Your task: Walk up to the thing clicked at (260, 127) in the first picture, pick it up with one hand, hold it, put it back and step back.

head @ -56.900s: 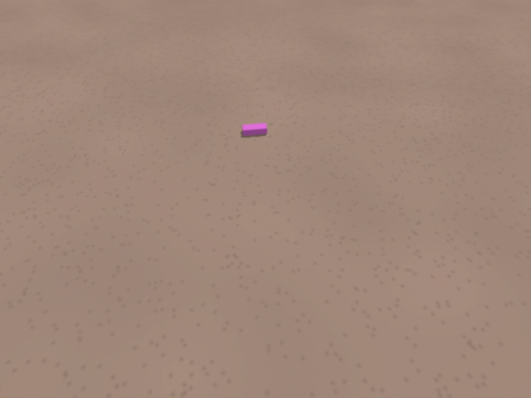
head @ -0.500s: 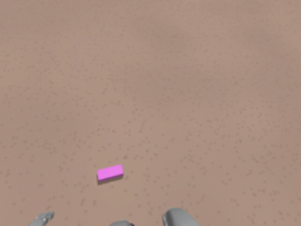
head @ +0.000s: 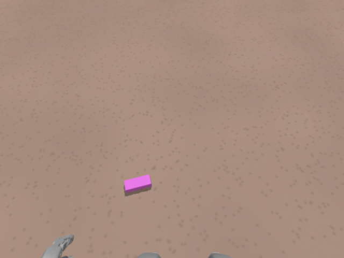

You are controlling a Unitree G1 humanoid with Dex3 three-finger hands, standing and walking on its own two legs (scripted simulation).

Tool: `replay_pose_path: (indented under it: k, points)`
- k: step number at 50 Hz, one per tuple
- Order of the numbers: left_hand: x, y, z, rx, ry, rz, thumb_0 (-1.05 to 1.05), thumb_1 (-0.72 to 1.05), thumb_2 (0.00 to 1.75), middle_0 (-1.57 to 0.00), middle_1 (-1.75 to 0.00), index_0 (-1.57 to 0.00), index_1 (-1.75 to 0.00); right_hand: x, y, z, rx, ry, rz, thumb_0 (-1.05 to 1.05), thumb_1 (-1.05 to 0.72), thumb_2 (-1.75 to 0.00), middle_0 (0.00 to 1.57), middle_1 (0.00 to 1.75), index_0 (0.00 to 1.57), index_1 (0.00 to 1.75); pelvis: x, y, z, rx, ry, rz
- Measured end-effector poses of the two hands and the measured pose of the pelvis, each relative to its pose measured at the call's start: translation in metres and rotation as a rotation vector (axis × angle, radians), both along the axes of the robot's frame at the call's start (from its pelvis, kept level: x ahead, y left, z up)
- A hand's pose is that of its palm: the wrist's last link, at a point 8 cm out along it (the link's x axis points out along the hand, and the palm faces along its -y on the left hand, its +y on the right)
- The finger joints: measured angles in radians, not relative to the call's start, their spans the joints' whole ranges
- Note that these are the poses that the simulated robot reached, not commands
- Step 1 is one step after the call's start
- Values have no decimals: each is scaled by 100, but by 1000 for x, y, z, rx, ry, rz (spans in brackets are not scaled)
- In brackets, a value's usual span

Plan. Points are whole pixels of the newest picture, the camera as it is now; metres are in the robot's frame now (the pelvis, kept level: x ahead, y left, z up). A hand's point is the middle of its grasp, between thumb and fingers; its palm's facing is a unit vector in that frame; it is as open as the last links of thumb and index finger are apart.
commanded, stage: step back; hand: left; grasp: from above
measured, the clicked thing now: (138, 183) +0.58 +0.26 -0.74
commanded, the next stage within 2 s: none
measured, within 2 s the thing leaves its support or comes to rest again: neither
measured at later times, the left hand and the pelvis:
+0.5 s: hand out of the picture -0.09 +0.24 -0.15, palm faces -0.05 -0.91 -0.41, open 7.4 cm; pelvis -0.17 -0.04 -0.01, yaw -2 degrees
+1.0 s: hand out of the picture -0.24 +0.23 -0.14, palm faces +0.06 -0.92 -0.38, open 7.4 cm; pelvis -0.34 -0.05 +0.00, yaw +3 degrees
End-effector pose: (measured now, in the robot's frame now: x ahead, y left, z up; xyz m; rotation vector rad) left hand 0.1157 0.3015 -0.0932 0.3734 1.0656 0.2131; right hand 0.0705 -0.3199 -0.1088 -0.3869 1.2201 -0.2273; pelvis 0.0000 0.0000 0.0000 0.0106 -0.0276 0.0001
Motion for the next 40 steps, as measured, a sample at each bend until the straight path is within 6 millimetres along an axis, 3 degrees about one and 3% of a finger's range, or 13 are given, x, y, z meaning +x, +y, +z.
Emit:
replay_pose_path:
  k: [4, 11, 17, 22, 25, 29, 35, 40]
  points:
    - [-16, 11, -14, -24, -33, 5, 1, 90, 90, -21, -30, -20, -30, -23, 9, 0, -22, 3, 29, 1, -91, -89, 20, 30, 20, 30, -27, 7, -9, 14, -19, 22]
    - [-69, 13, -15, -41, 24, 35, 1, 90, 90, -20, -30, -20, -30, -57, 16, 20, -18, -44, 39, 1, -91, -89, 21, 30, 21, 30, -68, 4, 3, -26, -15, 7]
    - [-127, 8, -19, -18, 96, 26, 1, 90, 90, -20, -30, -20, -30, -75, 3, 25, -25, -132, 40, 1, -90, -89, 21, 30, 21, 30, -108, -8, 1, -29, -12, -36]
    - [-175, -8, -23, 12, 130, 12, 1, 90, 90, -20, -30, -20, -30, -102, -23, 10, -11, -176, 39, 1, -90, -89, 21, 30, 21, 30, -148, -28, -12, -13, -12, -66]
    - [-211, -24, -17, 15, 142, 23, 1, 90, 90, -20, -30, -20, -30, -127, -38, -1, 2, -160, 10, 1, -91, -89, 21, 30, 21, 30, -172, -38, -13, -37, -28, -42]
    - [-250, -37, -1, 18, 149, 52, 1, 90, 90, -20, -30, -20, -30, -166, -45, -2, 21, -103, -8, 1, -91, -89, 20, 30, 21, 30, -194, -45, -1, 21, -20, -35]
    - [-273, -39, 8, 45, 82, 58, 1, 90, 90, -21, -30, -21, -30, -228, -47, -9, 25, 0, 17, 1, -91, -89, 20, 30, 20, 30, -232, -49, 2, 26, -8, 13]
    - [-289, -31, -2, 35, 2, 61, 1, 90, 90, -21, -30, -20, -30, -266, -38, -16, 18, 47, 58, 1, -91, -89, 20, 30, 20, 30, -272, -45, -9, 13, -9, 65]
